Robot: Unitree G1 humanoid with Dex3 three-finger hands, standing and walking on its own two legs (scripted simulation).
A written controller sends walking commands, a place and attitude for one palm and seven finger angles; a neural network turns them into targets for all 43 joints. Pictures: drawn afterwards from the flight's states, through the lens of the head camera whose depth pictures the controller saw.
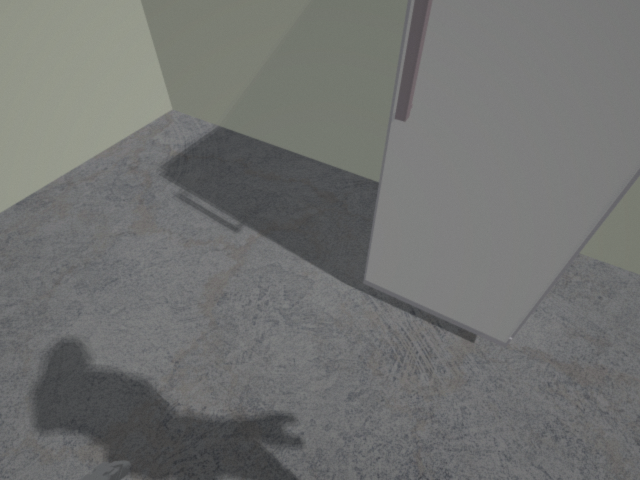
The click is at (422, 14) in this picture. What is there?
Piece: fridge door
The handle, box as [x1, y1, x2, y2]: [395, 0, 432, 121]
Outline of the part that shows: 432,0 415,0 395,113 395,118 404,121 409,115 409,111 412,104 411,101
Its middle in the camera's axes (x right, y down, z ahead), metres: +0.20 -0.44 +0.72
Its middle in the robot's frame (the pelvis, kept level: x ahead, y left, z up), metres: +0.87 -0.15 +0.25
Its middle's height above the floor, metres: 1.02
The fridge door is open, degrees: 0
